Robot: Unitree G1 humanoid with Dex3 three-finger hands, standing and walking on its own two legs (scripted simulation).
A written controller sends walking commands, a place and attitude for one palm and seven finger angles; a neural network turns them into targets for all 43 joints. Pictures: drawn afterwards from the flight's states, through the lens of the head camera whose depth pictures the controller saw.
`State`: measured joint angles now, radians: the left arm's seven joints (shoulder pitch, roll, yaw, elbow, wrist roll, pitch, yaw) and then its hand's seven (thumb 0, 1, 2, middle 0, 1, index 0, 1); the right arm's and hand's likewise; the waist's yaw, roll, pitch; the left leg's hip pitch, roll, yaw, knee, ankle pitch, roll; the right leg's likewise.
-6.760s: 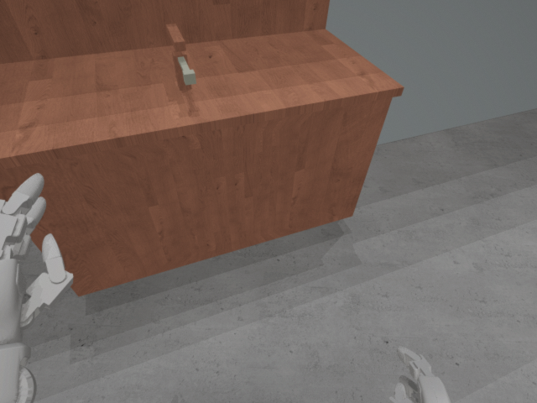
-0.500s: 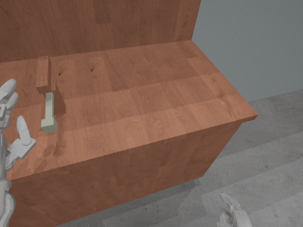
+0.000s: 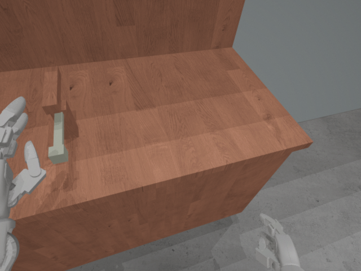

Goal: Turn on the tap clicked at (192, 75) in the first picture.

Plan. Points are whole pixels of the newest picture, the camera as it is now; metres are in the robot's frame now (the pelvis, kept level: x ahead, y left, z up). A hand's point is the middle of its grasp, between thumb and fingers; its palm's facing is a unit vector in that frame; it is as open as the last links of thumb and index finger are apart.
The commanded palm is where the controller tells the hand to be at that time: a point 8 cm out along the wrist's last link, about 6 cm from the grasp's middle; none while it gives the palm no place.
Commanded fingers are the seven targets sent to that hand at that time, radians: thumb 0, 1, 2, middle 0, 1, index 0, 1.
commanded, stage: shuffle to correct the standing spot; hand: left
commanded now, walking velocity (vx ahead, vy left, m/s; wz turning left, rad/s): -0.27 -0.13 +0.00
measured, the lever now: (58, 154) +0.30 +0.29 +0.08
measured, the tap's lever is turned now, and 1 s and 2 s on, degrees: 0 0 0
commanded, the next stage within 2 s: come to a stop and stand still in 0.24 s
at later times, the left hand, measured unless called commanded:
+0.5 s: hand (67, 204) +0.18 +0.19 +0.16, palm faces +0.33 -0.86 -0.40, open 7.4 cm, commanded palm +0.12 +0.24 +0.17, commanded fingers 0.00 0.90 0.90 -0.20 -0.30 -0.20 -0.30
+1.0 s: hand (45, 190) +0.20 +0.24 +0.15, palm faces +0.32 -0.87 -0.37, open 7.4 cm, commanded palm +0.14 +0.27 +0.17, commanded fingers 0.00 0.90 0.90 -0.20 -0.30 -0.20 -0.30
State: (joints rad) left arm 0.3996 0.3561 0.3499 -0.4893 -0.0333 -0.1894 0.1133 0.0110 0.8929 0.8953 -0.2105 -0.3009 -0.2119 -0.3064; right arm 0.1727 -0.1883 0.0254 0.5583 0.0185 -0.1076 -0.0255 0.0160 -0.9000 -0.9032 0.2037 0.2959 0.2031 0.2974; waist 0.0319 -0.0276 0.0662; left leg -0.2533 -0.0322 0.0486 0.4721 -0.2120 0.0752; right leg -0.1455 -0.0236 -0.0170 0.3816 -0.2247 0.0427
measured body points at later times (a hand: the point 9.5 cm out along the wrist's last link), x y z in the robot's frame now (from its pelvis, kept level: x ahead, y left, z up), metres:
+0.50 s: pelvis -0.05 -0.04 -0.01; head +0.00 -0.03 +0.44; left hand +0.16 +0.24 +0.18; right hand +0.12 -0.28 -0.09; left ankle +0.01 +0.06 -0.74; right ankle -0.01 -0.15 -0.74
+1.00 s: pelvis -0.03 +0.00 +0.00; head -0.01 +0.02 +0.44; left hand +0.18 +0.28 +0.17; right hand +0.13 -0.21 -0.08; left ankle +0.01 +0.06 -0.74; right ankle -0.01 -0.15 -0.74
